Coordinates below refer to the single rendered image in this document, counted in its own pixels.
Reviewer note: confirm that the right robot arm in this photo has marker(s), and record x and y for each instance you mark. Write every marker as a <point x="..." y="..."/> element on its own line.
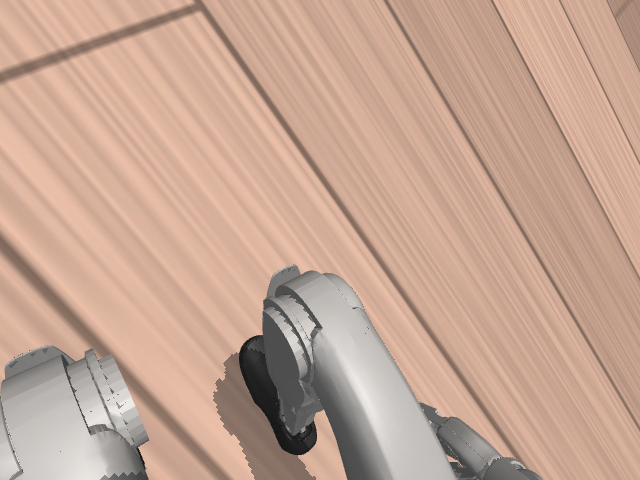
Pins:
<point x="508" y="468"/>

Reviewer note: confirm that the right robot foot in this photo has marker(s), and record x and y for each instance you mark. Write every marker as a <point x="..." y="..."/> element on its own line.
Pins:
<point x="264" y="393"/>

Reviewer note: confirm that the right robot hand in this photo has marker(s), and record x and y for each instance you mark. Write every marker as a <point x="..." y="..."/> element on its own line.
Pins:
<point x="462" y="443"/>

